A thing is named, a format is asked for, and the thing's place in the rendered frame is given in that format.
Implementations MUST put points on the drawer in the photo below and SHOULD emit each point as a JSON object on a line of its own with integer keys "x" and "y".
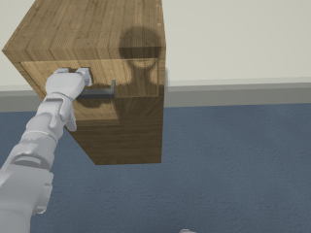
{"x": 133, "y": 76}

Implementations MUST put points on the left robot hand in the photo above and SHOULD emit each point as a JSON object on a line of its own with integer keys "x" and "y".
{"x": 70, "y": 85}

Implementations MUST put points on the cabinet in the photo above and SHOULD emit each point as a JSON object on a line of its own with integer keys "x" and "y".
{"x": 111, "y": 131}

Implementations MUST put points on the handle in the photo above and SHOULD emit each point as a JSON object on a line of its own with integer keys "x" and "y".
{"x": 99, "y": 93}

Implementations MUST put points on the robot left upper arm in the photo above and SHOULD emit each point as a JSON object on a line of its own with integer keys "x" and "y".
{"x": 24, "y": 192}

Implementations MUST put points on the robot left forearm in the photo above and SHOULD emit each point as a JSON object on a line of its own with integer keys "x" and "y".
{"x": 38, "y": 142}

